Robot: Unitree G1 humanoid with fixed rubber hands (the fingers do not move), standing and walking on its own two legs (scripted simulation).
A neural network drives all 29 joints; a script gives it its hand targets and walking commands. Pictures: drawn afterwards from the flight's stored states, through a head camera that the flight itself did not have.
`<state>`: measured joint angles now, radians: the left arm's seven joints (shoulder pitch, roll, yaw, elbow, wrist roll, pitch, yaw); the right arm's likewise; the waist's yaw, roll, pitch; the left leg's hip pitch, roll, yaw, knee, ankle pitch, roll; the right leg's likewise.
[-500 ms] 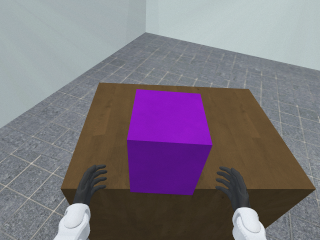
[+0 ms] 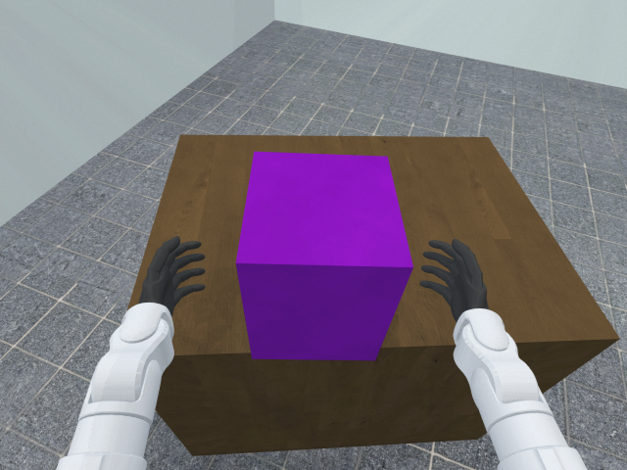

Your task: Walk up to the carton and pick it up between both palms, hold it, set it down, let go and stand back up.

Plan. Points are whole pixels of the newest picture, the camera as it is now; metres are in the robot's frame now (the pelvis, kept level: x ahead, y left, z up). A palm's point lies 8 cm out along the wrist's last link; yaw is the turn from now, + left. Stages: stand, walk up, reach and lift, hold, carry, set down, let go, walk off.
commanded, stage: reach and lift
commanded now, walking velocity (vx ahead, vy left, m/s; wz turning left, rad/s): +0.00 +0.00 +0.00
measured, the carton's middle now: (317, 261) +0.43 +0.01 +0.01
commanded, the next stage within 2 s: none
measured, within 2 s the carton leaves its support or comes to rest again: neither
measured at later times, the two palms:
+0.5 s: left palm (160, 226) +0.39 +0.21 +0.12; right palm (470, 233) +0.40 -0.18 +0.12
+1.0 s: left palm (171, 183) +0.44 +0.20 +0.15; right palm (465, 187) +0.44 -0.18 +0.16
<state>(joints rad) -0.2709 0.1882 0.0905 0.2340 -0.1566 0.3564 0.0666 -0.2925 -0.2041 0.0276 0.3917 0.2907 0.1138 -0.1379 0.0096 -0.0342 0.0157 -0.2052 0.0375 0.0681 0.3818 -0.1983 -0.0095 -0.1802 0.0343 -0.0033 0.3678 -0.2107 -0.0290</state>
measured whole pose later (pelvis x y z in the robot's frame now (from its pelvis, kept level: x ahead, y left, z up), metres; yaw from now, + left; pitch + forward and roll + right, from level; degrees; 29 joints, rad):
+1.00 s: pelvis -0.01 +0.00 -0.01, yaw +1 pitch +13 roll -1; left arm -1.03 0.31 0.06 1.02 -0.23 0.27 0.10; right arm -1.01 -0.28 0.01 1.01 0.33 0.23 -0.12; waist -0.02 -0.02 -0.18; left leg -0.48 0.05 0.03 0.44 -0.18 -0.01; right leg -0.43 0.05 -0.02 0.38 -0.18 -0.03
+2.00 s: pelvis -0.02 +0.00 -0.03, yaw +1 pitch +23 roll -1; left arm -0.95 0.09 0.21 1.31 -0.01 -0.28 0.12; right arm -0.90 -0.08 -0.23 1.17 0.01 -0.21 -0.13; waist 0.00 0.00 -0.25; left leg -0.80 0.04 0.01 0.63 -0.23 -0.01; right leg -0.76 0.04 -0.03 0.58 -0.23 -0.03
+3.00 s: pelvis +0.00 +0.00 +0.00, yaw +1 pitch +14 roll -1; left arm -0.78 -0.03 0.49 1.13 0.36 -0.29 0.06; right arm -0.69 0.13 -0.66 0.97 -0.45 -0.35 -0.06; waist 0.00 -0.02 -0.10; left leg -0.46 0.04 0.04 0.39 -0.17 -0.01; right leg -0.42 0.03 -0.03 0.35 -0.17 -0.03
